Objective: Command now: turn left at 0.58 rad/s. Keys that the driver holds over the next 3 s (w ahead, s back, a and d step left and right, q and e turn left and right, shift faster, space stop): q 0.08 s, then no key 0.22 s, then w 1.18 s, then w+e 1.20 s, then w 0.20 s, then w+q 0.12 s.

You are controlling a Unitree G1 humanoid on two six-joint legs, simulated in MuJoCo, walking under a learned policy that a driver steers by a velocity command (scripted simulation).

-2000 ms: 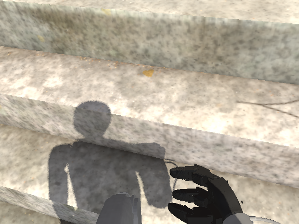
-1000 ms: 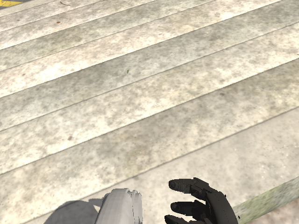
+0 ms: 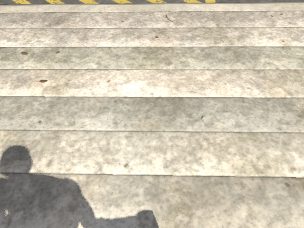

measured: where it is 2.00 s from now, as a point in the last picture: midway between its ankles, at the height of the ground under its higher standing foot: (129, 140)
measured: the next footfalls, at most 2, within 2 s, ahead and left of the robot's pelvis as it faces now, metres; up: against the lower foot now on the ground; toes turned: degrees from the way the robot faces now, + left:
left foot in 0.04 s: +0.07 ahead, +0.11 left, +0.00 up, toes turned +5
right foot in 0.48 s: +0.09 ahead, -0.09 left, +0.00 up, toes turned +7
